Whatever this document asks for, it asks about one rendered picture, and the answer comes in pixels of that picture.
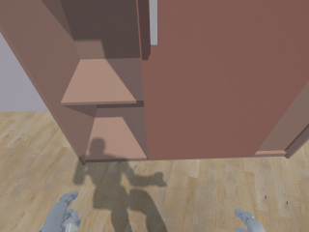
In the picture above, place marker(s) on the wardrobe door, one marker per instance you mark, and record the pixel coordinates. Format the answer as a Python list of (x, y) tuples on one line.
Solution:
[(291, 126), (222, 74)]

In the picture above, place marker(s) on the right robot hand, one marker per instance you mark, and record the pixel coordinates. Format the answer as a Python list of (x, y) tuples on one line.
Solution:
[(252, 224)]

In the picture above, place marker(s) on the left robot hand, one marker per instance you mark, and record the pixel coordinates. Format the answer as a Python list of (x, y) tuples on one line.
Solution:
[(60, 215)]

